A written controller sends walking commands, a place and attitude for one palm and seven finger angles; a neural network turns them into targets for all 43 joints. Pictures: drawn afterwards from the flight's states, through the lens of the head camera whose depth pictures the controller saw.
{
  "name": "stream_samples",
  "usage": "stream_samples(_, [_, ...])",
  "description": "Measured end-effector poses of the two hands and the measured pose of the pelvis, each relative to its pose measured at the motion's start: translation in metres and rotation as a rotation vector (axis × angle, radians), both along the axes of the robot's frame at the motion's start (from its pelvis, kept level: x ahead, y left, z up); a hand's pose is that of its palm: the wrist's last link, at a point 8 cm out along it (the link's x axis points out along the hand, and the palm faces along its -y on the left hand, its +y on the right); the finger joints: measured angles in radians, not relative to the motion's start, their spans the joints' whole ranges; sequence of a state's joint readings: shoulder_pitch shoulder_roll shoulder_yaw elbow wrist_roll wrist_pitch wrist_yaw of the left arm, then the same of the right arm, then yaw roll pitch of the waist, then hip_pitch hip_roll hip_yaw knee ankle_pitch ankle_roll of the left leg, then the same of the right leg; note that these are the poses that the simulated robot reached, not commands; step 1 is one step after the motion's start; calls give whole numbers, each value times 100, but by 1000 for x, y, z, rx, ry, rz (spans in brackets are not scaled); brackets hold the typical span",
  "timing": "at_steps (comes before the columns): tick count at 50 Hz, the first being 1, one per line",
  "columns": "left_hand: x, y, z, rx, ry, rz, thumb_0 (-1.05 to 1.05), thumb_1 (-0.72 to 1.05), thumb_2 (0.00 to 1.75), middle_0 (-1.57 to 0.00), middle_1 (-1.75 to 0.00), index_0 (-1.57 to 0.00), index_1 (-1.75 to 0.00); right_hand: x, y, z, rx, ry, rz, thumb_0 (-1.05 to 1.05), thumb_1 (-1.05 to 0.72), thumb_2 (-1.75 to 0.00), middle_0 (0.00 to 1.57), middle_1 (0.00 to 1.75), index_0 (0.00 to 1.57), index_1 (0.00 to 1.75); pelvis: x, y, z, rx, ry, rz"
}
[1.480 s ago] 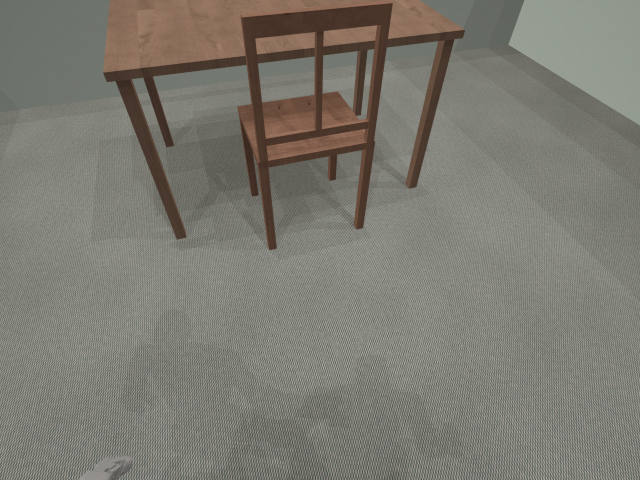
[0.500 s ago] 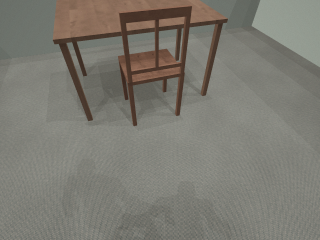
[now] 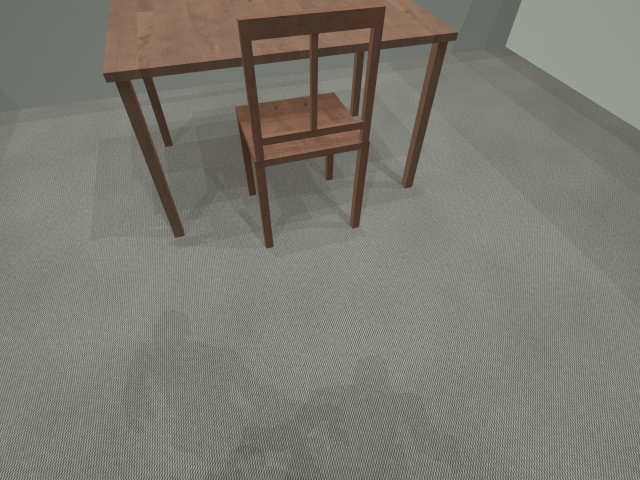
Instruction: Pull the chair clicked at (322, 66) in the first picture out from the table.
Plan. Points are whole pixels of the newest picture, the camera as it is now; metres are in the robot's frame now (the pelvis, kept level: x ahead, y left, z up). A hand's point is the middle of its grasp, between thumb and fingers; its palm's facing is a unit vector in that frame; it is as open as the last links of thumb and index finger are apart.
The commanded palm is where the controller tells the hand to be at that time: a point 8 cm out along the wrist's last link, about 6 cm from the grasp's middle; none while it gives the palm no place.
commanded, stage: walk to a spot facing it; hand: left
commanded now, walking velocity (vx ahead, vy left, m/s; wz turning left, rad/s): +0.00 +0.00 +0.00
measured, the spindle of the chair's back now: (313, 84) +1.21 +0.09 -0.09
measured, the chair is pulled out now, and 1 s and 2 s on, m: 0.00 0.00 0.00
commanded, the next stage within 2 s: turn to face it in 1.92 s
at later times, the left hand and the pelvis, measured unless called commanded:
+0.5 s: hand out of the picture +0.12 +0.16 -0.19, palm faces -0.15 -0.96 -0.23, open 7.4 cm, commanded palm none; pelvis +0.07 -0.04 -0.03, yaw -11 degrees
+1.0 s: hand (243, 385) +0.31 +0.16 -0.20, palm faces -0.30 -0.94 -0.19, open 7.4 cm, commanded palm none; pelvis +0.27 -0.04 -0.03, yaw -26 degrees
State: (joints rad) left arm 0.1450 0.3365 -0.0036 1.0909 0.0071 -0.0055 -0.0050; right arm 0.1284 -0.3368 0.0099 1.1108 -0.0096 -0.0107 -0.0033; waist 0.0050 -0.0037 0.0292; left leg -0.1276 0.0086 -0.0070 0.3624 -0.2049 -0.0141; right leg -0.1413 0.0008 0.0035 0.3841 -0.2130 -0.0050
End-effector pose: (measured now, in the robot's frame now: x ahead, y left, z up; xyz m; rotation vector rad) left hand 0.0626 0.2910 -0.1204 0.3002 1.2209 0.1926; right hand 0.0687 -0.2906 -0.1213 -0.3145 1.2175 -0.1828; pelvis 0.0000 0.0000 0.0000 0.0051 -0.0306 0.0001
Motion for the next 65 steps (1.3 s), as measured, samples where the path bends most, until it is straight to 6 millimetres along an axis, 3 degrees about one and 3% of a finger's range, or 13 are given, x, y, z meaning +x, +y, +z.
stream_samples(9, [0,-6,-6,-16,13,4,0,91,89,-20,-30,-20,-30,2,8,-3,10,-10,-14,0,-90,-90,20,30,20,30,6,1,-2,-2,0,-25])
stream_samples(17, [-3,-34,-27,-92,127,-27,0,91,89,-20,-30,-20,-30,-26,27,-25,81,24,-136,0,-90,-90,20,30,20,30,32,-3,-13,13,16,-117])
stream_samples(20, [13,-52,-27,-101,163,-66,1,91,89,-20,-30,-20,-30,-45,27,-33,108,57,-208,0,-90,-90,20,30,20,30,44,-12,-15,19,16,-160])
stream_samples(23, [44,-72,-28,-106,137,-106,1,91,89,-20,-30,-20,-30,-63,21,-45,129,126,-261,0,-90,-90,20,30,20,30,58,-26,-21,11,12,-191])
stream_samples(26, [70,-88,-34,-99,62,-114,1,91,89,-20,-30,-20,-30,-67,10,-54,143,200,-282,0,-90,-90,20,30,20,30,71,-40,-29,2,7,-196])
stream_samples(30, [85,-104,-25,-102,63,-113,0,91,89,-20,-30,-20,-30,-30,-5,-39,135,150,-294,1,-91,-90,20,30,20,30,92,-51,-17,4,5,-234])
stream_samples(39, [130,-116,-15,-114,172,-191,0,91,89,-20,-30,-20,-30,111,-26,-6,118,-166,-324,0,-91,-90,20,30,20,30,155,-55,-2,9,41,-339])
stream_samples(47, [213,-97,-35,-114,197,-203,0,91,89,-20,-30,-20,-30,227,-16,-1,91,-268,-300,0,-91,-90,20,30,20,30,240,-42,-16,-9,54,-410])
stream_samples(50, [259,-87,-51,-113,220,-240,0,91,89,-20,-30,-20,-30,250,-10,-4,55,-307,-331,0,-91,-90,20,30,20,30,271,-35,-27,-11,43,-461])
stream_samples(53, [318,-90,-49,-108,197,-318,1,91,89,-20,-30,-20,-30,240,-1,0,47,-274,-412,0,-91,-90,20,30,20,30,296,-35,-20,-15,26,-514])
stream_samples(57, [405,-111,-35,-124,101,-412,1,91,90,-19,-30,-20,-30,206,17,1,50,-150,-548,0,-91,-90,20,30,20,30,329,-39,-7,-21,22,-558])
stream_samples(61, [479,-146,-24,-140,23,-499,1,91,90,-19,-30,-20,-30,168,33,-2,56,-14,-678,0,-93,-90,20,30,20,30,359,-47,-3,-11,24,-611])
stream_samples(65, [534,-192,-21,-158,-2,-592,0,91,90,-19,-30,-19,-30,142,55,-7,99,105,-788,0,-92,-90,20,30,20,30,386,-62,-5,1,25,-662])
